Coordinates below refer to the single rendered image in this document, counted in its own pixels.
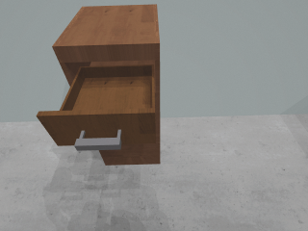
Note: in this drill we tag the cabinet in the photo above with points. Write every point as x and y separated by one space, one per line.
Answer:
116 35

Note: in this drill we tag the drawer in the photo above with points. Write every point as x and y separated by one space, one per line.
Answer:
103 99

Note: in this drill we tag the handle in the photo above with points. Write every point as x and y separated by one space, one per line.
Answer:
90 144

